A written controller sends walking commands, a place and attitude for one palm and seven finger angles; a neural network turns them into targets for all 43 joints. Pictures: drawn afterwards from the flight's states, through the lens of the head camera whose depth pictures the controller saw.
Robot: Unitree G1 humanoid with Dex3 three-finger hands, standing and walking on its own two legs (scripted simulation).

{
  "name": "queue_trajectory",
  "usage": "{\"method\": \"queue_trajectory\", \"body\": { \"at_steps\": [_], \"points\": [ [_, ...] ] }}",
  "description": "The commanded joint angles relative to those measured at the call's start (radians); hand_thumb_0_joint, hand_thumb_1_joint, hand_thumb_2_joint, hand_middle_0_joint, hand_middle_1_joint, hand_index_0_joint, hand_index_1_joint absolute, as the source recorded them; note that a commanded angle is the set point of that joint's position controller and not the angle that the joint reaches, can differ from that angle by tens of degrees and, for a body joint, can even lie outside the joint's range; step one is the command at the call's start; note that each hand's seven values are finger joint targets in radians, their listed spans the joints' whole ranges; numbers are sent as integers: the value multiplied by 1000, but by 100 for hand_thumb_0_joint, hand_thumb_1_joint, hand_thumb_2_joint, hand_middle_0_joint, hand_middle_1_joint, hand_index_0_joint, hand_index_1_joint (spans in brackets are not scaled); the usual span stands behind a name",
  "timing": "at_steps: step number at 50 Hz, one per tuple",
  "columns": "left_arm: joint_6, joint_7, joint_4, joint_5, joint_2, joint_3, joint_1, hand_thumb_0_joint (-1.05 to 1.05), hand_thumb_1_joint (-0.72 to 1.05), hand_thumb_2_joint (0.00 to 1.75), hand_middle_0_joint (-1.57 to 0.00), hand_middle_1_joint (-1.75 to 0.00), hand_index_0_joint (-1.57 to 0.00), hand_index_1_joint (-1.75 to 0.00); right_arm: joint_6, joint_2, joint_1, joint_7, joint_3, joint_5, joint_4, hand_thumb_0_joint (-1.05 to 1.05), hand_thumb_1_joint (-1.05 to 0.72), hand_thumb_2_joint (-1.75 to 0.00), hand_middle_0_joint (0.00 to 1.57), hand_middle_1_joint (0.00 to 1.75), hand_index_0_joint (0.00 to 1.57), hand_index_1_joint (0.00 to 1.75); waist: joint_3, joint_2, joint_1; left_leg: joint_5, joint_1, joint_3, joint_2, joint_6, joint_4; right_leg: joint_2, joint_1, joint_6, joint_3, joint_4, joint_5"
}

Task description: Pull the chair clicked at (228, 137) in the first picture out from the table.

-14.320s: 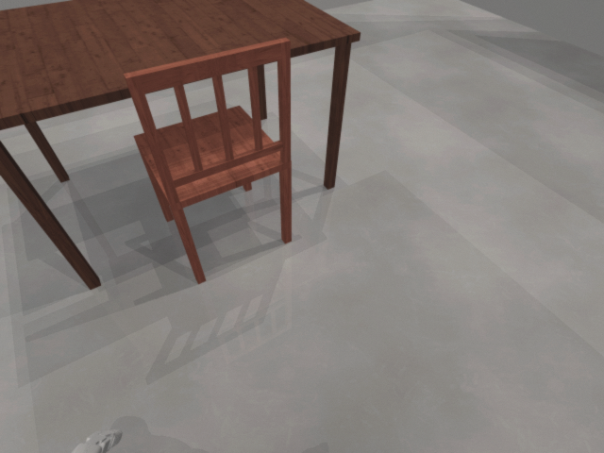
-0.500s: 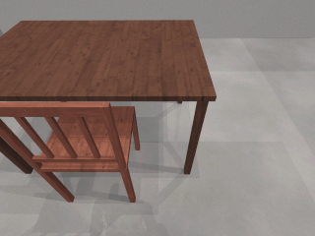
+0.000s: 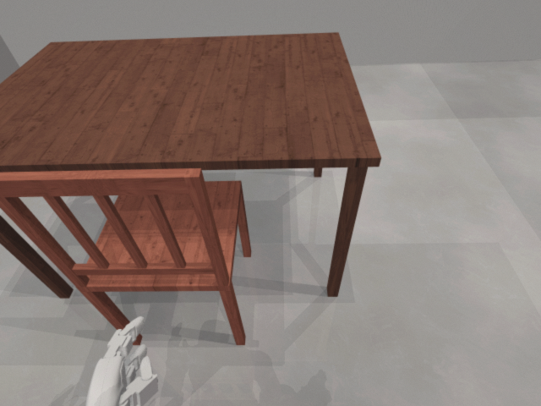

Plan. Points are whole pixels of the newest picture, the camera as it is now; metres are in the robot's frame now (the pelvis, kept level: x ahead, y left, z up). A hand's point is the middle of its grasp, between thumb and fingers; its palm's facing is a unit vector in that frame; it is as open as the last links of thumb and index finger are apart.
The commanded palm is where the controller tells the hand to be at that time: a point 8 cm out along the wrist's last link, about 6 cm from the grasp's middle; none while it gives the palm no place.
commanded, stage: raise the hand toward the chair's back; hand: left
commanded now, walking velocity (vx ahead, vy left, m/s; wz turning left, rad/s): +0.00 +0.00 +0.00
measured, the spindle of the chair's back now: (123, 233) +0.49 +0.36 -0.10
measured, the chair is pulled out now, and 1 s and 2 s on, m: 0.00 0.00 0.00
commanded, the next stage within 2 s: aim the fingers beside a spindle in 1.92 s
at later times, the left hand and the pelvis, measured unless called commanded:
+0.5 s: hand (166, 385) +0.17 +0.16 -0.03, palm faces -0.06 -1.00 -0.07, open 11.5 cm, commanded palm +0.14 +0.22 -0.05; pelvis -0.05 +0.00 -0.11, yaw +1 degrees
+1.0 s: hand (159, 365) +0.20 +0.18 -0.05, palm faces -0.06 -1.00 -0.05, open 15.6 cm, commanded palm +0.18 +0.25 -0.04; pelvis -0.03 +0.01 -0.08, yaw -1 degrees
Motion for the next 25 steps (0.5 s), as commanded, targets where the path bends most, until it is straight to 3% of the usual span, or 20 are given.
{"method": "queue_trajectory", "body": {
  "at_steps": [1,3,4,5,6,7,9,11,12,13,14,15,16,19,22,24,25],
  "points": [
    [-249,-134,-22,-28,-88,-13,40,0,67,80,-18,-26,-18,-26,-112,-113,-134,23,-65,-28,-285,0,-90,-90,20,30,20,30,40,-380,31,-3,-268,-40,-11,11,121,-3,-285,22,19,37,-158],
    [-386,-238,-54,-69,-69,41,200,0,62,78,-17,-26,-17,-26,-114,-112,-166,59,-79,-37,-351,0,-90,-90,20,30,20,30,-70,-341,93,9,-357,-16,-26,-7,202,1,-253,9,29,148,-83],
    [-437,-301,-29,-84,-21,103,251,0,60,77,-17,-25,-17,-25,-101,-117,-165,85,-88,-33,-374,0,-90,-90,20,30,20,30,-108,-235,122,47,-373,-4,-36,-20,242,-2,-230,-9,42,211,-1],
    [-500,-358,-71,-95,-9,112,213,0,57,76,-17,-25,-17,-25,-91,-119,-194,102,-87,-39,-407,0,-90,-90,20,30,20,30,-146,-140,117,66,-406,6,-46,-27,296,-8,-246,-17,42,277,69],
    [-529,-376,-81,-81,36,151,201,0,55,75,-16,-25,-16,-25,-79,-117,-208,109,-93,-39,-434,0,-90,-90,20,30,20,30,-173,-92,122,69,-450,20,-47,-26,336,-9,-277,-22,43,329,88],
    [-530,-373,-103,-63,44,162,206,0,53,74,-16,-24,-16,-24,-62,-110,-216,113,-93,-38,-462,0,-90,-90,20,30,20,30,-203,-58,134,71,-486,31,-48,-18,358,-9,-290,-23,46,369,102],
    [-489,-344,-217,-41,78,161,120,0,48,72,-16,-23,-16,-23,-23,-110,-236,115,-90,-36,-523,0,-90,-90,20,30,20,30,-200,-26,133,-10,-546,30,-50,-10,378,-8,-352,-25,69,391,-10],
    [-472,-296,-339,-25,36,95,15,0,43,70,-15,-23,-15,-23,-4,-95,-251,107,-78,-27,-578,0,-90,-90,20,30,20,30,-213,4,99,-118,-558,20,-39,2,398,-4,-431,-19,88,379,-165],
    [-485,-269,-436,-23,50,88,-78,0,41,69,-15,-22,-15,-22,-5,-99,-243,102,-77,-31,-596,0,-90,-90,20,30,20,30,-228,47,77,-149,-565,-1,-33,9,417,-1,-479,-19,90,392,-208],
    [-508,-237,-539,-22,80,120,-111,0,39,68,-15,-22,-15,-22,-3,-93,-207,95,-79,-35,-592,0,-90,-90,20,30,20,30,-292,86,70,-124,-532,-17,-23,14,437,5,-484,-21,85,412,-180],
    [-528,-218,-644,-24,93,107,-182,0,36,67,-15,-22,-15,-22,4,-96,-183,87,-71,-45,-585,0,-90,-90,20,30,20,30,-316,57,35,-109,-528,-41,-11,20,458,18,-514,-17,79,437,-158],
    [-551,-206,-717,-20,94,103,-183,0,34,66,-14,-21,-14,-21,8,-92,-163,77,-71,-48,-581,0,-90,-90,20,30,20,30,-383,77,31,-66,-485,-53,-4,23,474,20,-510,-19,76,447,-122],
    [-565,-209,-723,-17,55,48,-167,0,32,65,-14,-21,-14,-21,6,-88,-150,69,-60,-46,-574,0,-90,-90,20,30,20,30,-372,70,5,-49,-474,-61,3,24,486,23,-535,-18,68,450,-106],
    [-564,-274,-701,-33,29,-42,-218,0,25,62,-13,-20,-13,-20,-18,-105,-137,53,-37,-45,-536,0,-90,-90,20,30,20,30,-325,50,-57,-78,-514,-88,12,31,521,30,-598,-12,63,444,-138],
    [-448,-352,-512,-39,79,-10,-127,0,18,59,-13,-19,-13,-19,-24,-121,-130,36,-31,-28,-516,0,-90,-90,20,30,20,30,-278,-25,-50,-168,-606,-101,8,28,510,26,-568,0,62,407,-220],
    [-312,-389,-345,-41,105,48,-26,0,13,57,-12,-18,-12,-18,-3,-122,-149,27,-31,-8,-525,0,-90,-90,20,30,20,30,-265,-104,-8,-189,-651,-93,1,27,486,27,-514,3,67,376,-265],
    [-257,-399,-369,-56,108,61,-31,0,11,56,-12,-18,-12,-18,7,-121,-165,26,-27,4,-551,0,-90,-90,20,30,20,30,-294,-104,14,-191,-651,-85,-9,24,465,18,-474,7,72,364,-279]
  ]
}}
